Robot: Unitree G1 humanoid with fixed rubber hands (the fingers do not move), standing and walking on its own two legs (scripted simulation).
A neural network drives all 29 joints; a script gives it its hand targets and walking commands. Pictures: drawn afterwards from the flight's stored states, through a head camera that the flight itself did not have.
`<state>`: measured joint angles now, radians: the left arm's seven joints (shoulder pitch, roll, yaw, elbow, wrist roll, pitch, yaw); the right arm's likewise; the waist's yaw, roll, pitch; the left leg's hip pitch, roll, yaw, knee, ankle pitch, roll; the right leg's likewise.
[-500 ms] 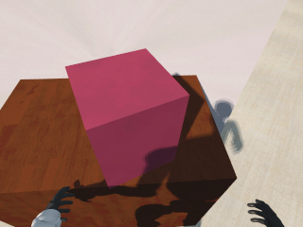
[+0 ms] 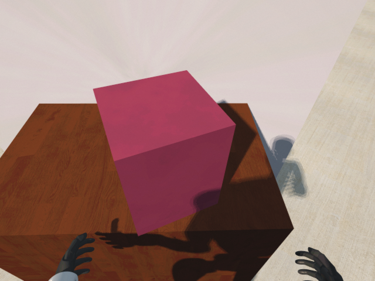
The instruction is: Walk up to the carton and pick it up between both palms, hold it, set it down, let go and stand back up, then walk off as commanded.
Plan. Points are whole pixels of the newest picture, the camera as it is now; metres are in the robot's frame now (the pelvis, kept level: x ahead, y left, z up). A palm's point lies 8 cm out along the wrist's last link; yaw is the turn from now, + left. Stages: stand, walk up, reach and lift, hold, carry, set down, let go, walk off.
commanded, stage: reach and lift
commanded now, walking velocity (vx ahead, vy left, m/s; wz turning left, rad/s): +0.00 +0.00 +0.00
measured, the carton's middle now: (162, 152) +0.43 +0.09 +0.04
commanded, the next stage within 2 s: none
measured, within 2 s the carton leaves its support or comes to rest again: neither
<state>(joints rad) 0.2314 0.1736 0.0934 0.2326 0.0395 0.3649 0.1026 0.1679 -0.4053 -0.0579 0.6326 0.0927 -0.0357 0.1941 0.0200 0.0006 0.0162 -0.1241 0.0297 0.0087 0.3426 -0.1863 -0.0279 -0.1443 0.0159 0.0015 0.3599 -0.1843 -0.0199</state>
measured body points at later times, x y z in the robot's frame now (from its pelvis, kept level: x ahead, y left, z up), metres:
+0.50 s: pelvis +0.01 -0.01 +0.00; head +0.00 -0.01 +0.45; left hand +0.18 +0.22 -0.01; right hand +0.20 -0.30 -0.02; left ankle +0.00 +0.14 -0.75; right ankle +0.01 -0.11 -0.75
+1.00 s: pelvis +0.01 -0.01 +0.00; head +0.00 +0.00 +0.45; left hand +0.19 +0.19 +0.03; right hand +0.22 -0.29 +0.02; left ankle +0.00 +0.14 -0.75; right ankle +0.01 -0.11 -0.75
